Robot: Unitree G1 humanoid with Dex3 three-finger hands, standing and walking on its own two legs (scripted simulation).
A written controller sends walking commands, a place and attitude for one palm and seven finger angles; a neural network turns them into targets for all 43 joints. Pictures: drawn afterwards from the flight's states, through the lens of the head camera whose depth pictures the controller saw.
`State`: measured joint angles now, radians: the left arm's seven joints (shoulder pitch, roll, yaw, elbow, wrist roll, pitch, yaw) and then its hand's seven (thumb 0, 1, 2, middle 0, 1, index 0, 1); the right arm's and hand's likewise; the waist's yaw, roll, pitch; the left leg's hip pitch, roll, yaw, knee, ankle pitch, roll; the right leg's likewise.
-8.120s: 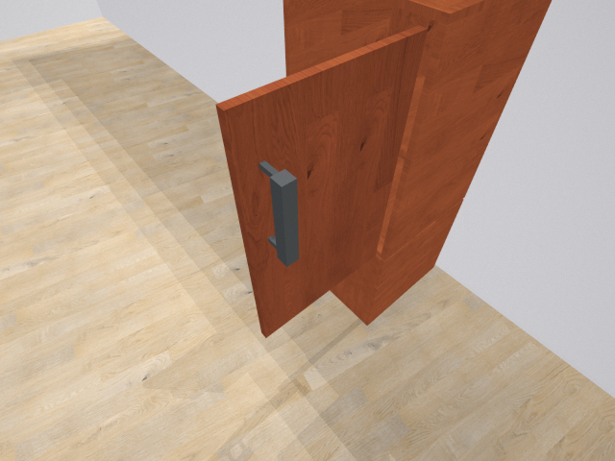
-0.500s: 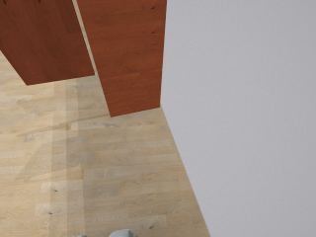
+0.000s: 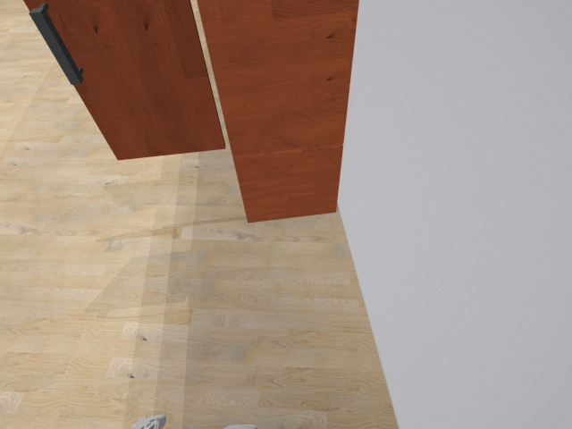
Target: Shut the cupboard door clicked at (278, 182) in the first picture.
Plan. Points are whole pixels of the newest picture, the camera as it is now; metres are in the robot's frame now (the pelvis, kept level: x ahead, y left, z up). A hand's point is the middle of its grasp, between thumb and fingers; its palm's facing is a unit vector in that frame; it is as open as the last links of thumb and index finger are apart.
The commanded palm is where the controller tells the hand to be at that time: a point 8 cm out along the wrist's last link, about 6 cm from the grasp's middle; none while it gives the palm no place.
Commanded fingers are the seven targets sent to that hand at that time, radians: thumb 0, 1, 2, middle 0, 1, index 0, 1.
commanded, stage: turn to face it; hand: left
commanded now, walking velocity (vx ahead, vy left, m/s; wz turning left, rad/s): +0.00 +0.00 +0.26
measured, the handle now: (61, 44) +0.93 +0.60 +0.07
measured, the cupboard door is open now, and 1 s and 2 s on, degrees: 89 89 89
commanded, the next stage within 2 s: take the last steps up to it in 0.02 s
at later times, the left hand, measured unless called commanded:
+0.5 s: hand out of the picture +0.00 +0.25 -0.17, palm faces +0.21 -0.96 -0.20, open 7.4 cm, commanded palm none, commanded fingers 0.00 0.90 0.90 -0.20 -0.30 -0.20 -0.30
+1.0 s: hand (144, 357) +0.25 +0.27 -0.14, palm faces +0.30 -0.93 -0.22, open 7.1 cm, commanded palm none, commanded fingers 0.00 0.90 0.90 -0.20 -0.30 -0.20 -0.30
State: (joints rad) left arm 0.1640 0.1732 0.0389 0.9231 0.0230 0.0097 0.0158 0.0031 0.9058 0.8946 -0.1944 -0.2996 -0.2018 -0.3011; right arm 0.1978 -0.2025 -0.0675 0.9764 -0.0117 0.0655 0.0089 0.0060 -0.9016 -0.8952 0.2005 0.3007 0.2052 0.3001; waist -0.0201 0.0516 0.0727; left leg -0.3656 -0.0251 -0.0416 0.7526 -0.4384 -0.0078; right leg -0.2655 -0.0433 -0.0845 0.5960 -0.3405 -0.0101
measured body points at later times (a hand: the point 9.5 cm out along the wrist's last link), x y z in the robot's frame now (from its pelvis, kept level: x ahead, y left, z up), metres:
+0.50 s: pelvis +0.04 +0.05 +0.01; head +0.06 +0.07 +0.46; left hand -0.01 +0.30 -0.15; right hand +0.14 -0.17 -0.13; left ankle -0.01 +0.12 -0.73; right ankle +0.02 -0.09 -0.65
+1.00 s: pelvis +0.20 +0.07 +0.01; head +0.23 +0.06 +0.46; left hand +0.23 +0.32 -0.13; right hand +0.21 -0.15 -0.16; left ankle +0.13 +0.20 -0.64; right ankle +0.23 -0.02 -0.73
